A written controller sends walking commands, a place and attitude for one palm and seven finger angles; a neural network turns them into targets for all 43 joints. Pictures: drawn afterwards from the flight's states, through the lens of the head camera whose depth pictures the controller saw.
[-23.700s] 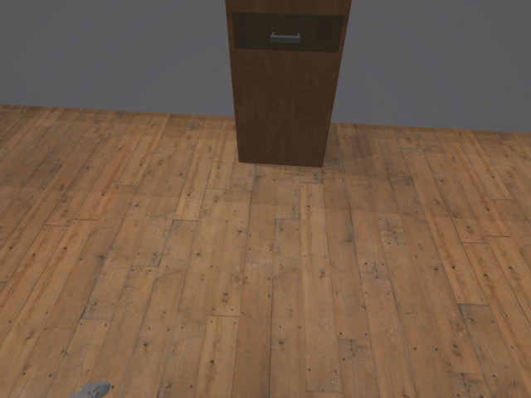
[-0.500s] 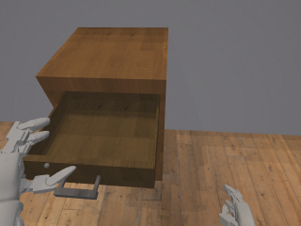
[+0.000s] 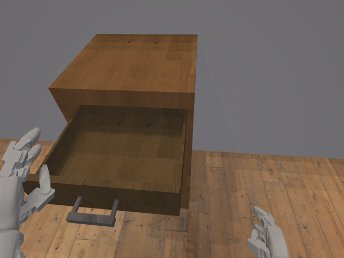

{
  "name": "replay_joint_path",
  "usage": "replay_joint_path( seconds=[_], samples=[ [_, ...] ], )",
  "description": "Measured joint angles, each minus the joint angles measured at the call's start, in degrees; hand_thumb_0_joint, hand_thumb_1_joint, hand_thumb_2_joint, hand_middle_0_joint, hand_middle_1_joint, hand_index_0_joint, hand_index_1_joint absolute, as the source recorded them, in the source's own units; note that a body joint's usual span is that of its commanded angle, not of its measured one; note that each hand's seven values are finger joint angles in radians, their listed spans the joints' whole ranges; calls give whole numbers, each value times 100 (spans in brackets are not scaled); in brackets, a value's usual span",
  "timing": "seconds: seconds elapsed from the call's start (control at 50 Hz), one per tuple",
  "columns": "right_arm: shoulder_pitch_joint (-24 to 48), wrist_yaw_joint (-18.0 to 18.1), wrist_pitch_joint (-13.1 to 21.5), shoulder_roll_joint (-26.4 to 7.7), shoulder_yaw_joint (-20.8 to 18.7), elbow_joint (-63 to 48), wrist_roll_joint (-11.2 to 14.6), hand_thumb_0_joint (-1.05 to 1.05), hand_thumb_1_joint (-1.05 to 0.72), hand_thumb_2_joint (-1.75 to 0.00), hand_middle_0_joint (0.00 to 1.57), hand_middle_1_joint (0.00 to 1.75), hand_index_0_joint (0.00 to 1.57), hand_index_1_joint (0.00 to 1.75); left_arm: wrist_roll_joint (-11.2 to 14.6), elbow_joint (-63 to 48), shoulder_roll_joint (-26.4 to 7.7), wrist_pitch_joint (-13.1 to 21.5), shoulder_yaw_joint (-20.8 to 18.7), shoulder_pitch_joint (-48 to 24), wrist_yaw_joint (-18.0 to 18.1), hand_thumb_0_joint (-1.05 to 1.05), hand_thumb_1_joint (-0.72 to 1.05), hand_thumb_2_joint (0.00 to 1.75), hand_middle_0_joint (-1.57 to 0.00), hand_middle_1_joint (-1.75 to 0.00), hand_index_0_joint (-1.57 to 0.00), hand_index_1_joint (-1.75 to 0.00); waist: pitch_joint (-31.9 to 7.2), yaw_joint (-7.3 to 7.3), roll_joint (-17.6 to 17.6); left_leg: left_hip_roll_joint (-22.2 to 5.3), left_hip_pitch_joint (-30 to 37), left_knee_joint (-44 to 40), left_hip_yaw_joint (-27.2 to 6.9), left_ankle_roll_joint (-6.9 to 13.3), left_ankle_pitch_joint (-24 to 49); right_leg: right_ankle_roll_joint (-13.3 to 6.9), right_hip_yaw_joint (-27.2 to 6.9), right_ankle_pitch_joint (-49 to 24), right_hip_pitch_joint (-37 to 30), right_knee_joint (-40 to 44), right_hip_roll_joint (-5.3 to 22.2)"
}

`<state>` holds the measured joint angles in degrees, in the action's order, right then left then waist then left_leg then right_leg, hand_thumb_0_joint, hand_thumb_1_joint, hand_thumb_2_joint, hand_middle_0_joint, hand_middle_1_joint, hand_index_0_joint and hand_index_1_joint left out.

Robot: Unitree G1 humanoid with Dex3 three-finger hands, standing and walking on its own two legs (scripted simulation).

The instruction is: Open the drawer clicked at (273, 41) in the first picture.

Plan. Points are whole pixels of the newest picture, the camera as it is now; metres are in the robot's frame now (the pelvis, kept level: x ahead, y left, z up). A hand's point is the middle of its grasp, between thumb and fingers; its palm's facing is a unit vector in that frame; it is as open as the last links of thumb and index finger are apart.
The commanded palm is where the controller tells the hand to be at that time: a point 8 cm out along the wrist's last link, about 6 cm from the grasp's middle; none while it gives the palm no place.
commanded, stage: draw the hand back to the body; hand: left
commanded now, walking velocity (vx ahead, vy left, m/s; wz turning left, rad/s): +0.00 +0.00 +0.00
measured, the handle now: (94, 210) +0.23 +0.25 -0.05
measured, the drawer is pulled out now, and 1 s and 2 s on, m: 0.30 0.30 0.30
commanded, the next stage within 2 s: step back with the hand held close in 0.02 s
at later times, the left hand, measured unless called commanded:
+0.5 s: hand (36, 209) +0.15 +0.25 +0.15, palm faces +0.29 -0.80 -0.52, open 7.4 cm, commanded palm +0.08 +0.29 +0.17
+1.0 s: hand (3, 242) +0.09 +0.26 +0.16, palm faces +0.37 -0.79 -0.48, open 7.4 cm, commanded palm +0.02 +0.30 +0.17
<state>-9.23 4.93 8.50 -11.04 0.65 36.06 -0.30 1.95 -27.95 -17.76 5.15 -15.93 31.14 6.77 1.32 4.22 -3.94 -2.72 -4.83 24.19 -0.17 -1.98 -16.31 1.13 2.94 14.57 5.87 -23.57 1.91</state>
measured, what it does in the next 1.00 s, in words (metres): shifts its weight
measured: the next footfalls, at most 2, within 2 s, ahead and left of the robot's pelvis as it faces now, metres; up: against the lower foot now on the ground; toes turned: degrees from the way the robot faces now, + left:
left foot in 1.24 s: -0.06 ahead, +0.13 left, +0.00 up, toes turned +1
right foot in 1.60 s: -0.24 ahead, -0.14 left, +0.00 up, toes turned -5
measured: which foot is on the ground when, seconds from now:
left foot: down 0.00-1.00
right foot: down 0.00-1.00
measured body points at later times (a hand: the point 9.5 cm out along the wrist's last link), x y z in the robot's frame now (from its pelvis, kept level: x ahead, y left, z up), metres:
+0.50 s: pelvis -0.04 +0.01 +0.00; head +0.00 +0.01 +0.44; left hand +0.13 +0.29 +0.18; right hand +0.15 -0.23 -0.08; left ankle -0.03 +0.14 -0.74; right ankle -0.02 -0.13 -0.74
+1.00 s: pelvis -0.10 +0.02 -0.02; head -0.06 +0.04 +0.43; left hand +0.07 +0.30 +0.18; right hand +0.08 -0.21 -0.09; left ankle -0.03 +0.14 -0.74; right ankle -0.05 -0.12 -0.73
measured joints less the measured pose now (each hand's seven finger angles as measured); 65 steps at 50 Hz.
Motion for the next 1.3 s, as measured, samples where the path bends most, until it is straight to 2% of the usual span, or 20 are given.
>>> replay_joint_path(
  seconds=[0.14,0.26,0.4,0.56,0.78,0.86,0.92,0.96,1.02,1.06,1.12,1.14,1.2,1.22,1.26,1.3],
  samples=[
    [-47,-8,7,-8,-2,22,5,2,-90,-90,20,30,21,30,0,-27,-17,11,-13,7,3,1,88,89,-21,-31,-21,-31,3,-14,-7,5,-10,16,-4,4,18,2,3,-24,0,0,5],
    [31,-35,-352,-97,43,-238,27,2,-90,-90,20,30,21,30,14,-203,-143,363,-367,69,-62,1,89,90,-21,-31,-21,-30,23,-250,38,18,-519,212,-104,27,65,21,91,-132,390,-26,16],
    [95,-18,-645,-176,-139,-430,71,2,-90,-90,20,30,21,30,29,-537,-357,522,-389,548,-91,1,89,90,-21,-30,-21,-30,122,-399,147,111,-917,282,-48,92,201,80,24,-258,822,-138,110],
    [73,21,-646,-104,-183,-486,99,2,-90,-90,20,30,21,30,45,-709,-536,530,-502,673,19,1,89,90,-21,-30,-21,-30,218,-384,356,163,-1258,492,-45,129,301,102,2,-355,1162,-355,163],
    [-18,-37,-351,13,-59,-490,94,1,-90,-90,20,30,21,30,-18,-942,-448,762,-538,573,190,1,89,90,-21,-30,-21,-30,186,-333,416,112,-1763,939,-145,128,337,54,76,-472,1558,-628,109],
    [-16,-23,-324,-47,-81,-370,82,1,-90,-90,20,30,21,30,-26,-968,-390,765,-491,497,262,1,89,90,-21,-30,-21,-30,198,-326,394,104,-1899,1156,-125,155,194,58,39,-525,1645,-689,94],
    [-44,13,-334,-68,-101,-308,82,1,-90,-90,20,30,21,30,-35,-970,-399,730,-494,437,298,1,89,90,-21,-30,-21,-30,228,-355,417,121,-1901,1139,-85,168,389,69,-7,-393,1702,-805,111],
    [-106,32,-318,-29,-106,-337,98,1,-90,-90,20,30,21,30,-64,-929,-463,713,-549,414,313,1,89,90,-21,-30,-21,-30,230,-427,407,132,-1913,1079,-124,186,421,50,-78,60,1768,-1062,42],
    [-250,-1,-212,89,-83,-403,106,2,-90,-90,20,30,21,30,-75,-960,-664,751,-714,463,297,1,89,90,-21,-30,-21,-30,153,-497,479,191,-2034,1044,-224,173,504,-14,-158,37,1618,-1359,-94],
    [-223,-39,-135,129,-36,-383,81,2,-90,-90,20,30,21,30,-58,-1001,-726,849,-841,517,267,1,89,90,-21,-30,-21,-30,109,-414,553,180,-2184,1117,-173,139,506,-17,-214,343,1518,-1154,-129],
    [21,-96,-88,76,-19,-274,80,2,-90,-90,20,30,21,30,-21,-1014,-605,909,-763,410,198,1,89,90,-21,-30,-21,-30,308,-373,410,46,-2246,1108,-221,73,603,-59,-182,6,1555,-1027,-270],
    [79,-114,-92,58,-34,-240,94,2,-90,-90,20,30,21,30,-10,-1031,-581,909,-698,390,170,1,89,90,-21,-30,-21,-30,343,-381,399,57,-2272,1181,-229,77,583,-70,-173,-50,1560,-1018,-269],
    [158,-125,-203,10,-117,-131,97,2,-90,-90,20,30,21,30,-11,-1081,-503,863,-499,422,102,1,89,90,-21,-30,-21,-30,270,-441,473,256,-2208,1773,-175,106,-115,-48,-185,-89,1586,-977,-153],
    [171,-111,-255,3,-132,-106,83,2,-90,-90,20,30,21,30,-20,-1110,-491,836,-490,469,90,1,89,90,-21,-30,-21,-30,214,-469,515,300,-2060,1661,-129,116,-183,-29,-193,-115,1613,-949,-114],
    [192,-70,-332,11,-162,-129,65,2,-90,-90,20,30,21,30,-24,-1157,-546,785,-561,529,93,1,89,90,-22,-30,-21,-30,146,-527,602,336,-1801,1061,-72,206,250,20,-182,-157,1738,-983,-47],
    [252,-70,-337,103,-190,-173,33,2,-90,-90,20,30,21,30,-19,-1093,-659,760,-673,485,100,1,89,90,-22,-30,-21,-30,224,-451,763,381,-1795,902,16,314,347,-17,-287,380,1975,-1604,-51]
  ],
)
